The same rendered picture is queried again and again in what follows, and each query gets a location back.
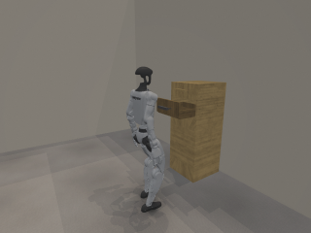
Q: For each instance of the right robot hand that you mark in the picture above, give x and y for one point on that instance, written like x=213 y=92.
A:
x=156 y=153

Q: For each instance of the handle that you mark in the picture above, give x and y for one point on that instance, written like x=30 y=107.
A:
x=164 y=108
x=180 y=90

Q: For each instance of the left robot forearm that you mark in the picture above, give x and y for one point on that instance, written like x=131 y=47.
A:
x=132 y=123

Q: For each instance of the drawer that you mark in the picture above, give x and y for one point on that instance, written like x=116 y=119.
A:
x=179 y=110

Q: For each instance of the robot right upper arm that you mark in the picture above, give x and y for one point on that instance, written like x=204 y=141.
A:
x=150 y=106

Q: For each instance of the right robot forearm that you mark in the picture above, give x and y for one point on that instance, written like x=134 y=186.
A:
x=151 y=132

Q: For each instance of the left robot hand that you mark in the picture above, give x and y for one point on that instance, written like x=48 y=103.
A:
x=132 y=135

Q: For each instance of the robot left upper arm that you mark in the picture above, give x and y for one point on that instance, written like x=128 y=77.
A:
x=129 y=110

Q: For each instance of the robot left thigh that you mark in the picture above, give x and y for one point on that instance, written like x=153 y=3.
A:
x=149 y=161

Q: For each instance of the robot torso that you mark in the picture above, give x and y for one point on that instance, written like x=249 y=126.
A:
x=139 y=102

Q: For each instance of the cabinet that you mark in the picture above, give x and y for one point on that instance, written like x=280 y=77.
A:
x=195 y=142

